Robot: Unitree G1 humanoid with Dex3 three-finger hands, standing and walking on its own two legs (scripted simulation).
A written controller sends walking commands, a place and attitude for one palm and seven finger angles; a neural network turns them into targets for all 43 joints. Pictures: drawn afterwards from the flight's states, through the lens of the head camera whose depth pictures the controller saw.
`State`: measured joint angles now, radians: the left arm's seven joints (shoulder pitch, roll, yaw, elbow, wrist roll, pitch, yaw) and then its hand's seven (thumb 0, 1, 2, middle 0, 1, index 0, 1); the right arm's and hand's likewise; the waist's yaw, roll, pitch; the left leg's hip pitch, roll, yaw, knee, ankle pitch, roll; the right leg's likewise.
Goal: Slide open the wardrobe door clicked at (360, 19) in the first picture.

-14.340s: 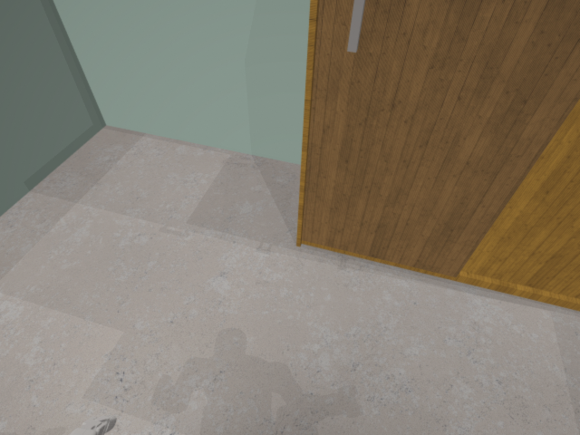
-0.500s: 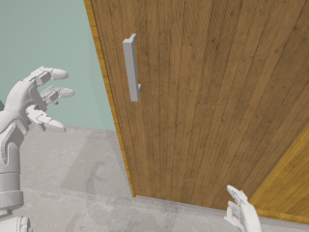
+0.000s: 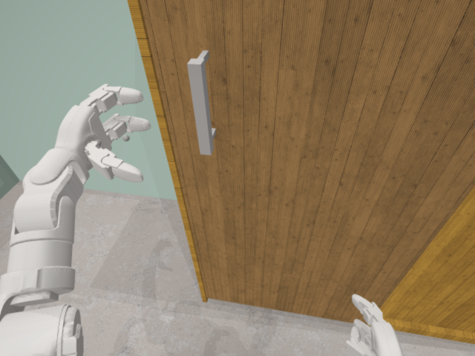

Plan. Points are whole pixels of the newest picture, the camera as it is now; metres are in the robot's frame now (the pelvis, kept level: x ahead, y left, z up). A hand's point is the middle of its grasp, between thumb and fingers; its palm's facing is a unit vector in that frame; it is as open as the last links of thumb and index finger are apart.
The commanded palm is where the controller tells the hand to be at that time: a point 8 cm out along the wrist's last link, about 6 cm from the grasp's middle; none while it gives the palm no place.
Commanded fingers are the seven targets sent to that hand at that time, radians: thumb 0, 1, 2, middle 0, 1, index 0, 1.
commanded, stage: move the hooked fingers beside the handle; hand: left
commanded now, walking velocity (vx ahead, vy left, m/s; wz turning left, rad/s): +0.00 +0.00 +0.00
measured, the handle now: (205, 105) +0.49 +0.10 +0.21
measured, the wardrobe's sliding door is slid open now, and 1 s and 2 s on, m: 0.00 0.00 0.00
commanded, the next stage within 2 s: none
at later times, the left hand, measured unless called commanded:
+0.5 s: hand (151, 127) +0.41 +0.18 +0.22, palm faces -0.06 -1.00 -0.02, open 14.0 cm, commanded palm +0.39 +0.23 +0.22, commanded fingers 0.00 -0.50 0.30 -0.30 -1.20 -0.30 -1.20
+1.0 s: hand (154, 122) +0.43 +0.19 +0.21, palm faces -0.05 -1.00 -0.02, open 14.0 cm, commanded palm +0.41 +0.23 +0.22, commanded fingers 0.00 -0.50 0.30 -0.30 -1.20 -0.30 -1.20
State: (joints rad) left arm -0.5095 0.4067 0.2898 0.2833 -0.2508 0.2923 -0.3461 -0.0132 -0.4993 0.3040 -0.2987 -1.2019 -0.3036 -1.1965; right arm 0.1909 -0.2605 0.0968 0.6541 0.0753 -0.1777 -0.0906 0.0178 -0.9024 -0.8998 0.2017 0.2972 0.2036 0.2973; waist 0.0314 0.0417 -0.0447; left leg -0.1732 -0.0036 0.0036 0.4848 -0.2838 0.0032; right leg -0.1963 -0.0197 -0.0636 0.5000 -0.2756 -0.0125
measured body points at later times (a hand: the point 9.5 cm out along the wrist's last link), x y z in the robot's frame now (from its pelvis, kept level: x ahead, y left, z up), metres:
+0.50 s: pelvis +0.00 +0.00 +0.00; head -0.02 -0.02 +0.45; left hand +0.40 +0.23 +0.22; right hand +0.14 -0.26 -0.09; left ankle -0.01 +0.12 -0.74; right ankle +0.00 -0.11 -0.74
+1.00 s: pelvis +0.01 +0.00 +0.00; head +0.00 -0.01 +0.45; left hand +0.43 +0.24 +0.21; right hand +0.10 -0.26 -0.10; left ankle -0.01 +0.12 -0.74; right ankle +0.00 -0.11 -0.74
